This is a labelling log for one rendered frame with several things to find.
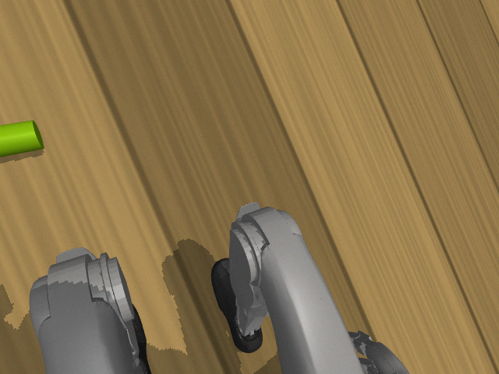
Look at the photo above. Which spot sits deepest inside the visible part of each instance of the can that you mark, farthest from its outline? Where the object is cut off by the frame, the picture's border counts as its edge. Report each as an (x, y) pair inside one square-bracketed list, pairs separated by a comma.
[(20, 137)]

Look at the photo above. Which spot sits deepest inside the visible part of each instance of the left robot foot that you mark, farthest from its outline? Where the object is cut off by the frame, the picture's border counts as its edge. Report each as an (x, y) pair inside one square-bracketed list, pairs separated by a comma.
[(142, 342)]

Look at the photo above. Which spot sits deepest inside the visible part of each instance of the right robot foot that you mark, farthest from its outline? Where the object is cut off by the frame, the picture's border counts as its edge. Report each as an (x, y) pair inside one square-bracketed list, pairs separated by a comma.
[(226, 301)]

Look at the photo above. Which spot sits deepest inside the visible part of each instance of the right robot hand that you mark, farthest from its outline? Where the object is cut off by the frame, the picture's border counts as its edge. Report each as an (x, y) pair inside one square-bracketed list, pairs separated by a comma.
[(380, 359)]

